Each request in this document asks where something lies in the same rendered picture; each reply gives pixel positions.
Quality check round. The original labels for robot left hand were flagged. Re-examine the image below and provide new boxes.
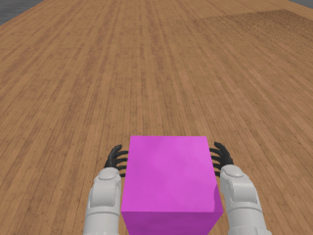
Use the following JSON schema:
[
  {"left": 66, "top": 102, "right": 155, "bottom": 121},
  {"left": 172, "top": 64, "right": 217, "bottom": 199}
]
[{"left": 104, "top": 144, "right": 129, "bottom": 177}]

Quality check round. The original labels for robot left forearm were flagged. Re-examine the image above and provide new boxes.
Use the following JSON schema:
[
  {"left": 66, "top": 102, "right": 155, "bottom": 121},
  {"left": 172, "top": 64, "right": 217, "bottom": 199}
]
[{"left": 82, "top": 167, "right": 121, "bottom": 235}]

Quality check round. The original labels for carton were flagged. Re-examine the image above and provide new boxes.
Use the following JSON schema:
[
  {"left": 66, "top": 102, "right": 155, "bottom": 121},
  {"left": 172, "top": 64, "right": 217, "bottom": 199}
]
[{"left": 120, "top": 135, "right": 224, "bottom": 235}]

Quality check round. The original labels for robot right forearm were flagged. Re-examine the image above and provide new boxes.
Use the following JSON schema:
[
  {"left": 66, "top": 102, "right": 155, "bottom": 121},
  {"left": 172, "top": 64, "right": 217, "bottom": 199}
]
[{"left": 220, "top": 164, "right": 272, "bottom": 235}]

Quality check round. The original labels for robot right hand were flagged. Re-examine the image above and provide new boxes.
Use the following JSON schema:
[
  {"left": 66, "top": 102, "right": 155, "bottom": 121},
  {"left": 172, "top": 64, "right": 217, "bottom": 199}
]
[{"left": 209, "top": 142, "right": 234, "bottom": 177}]

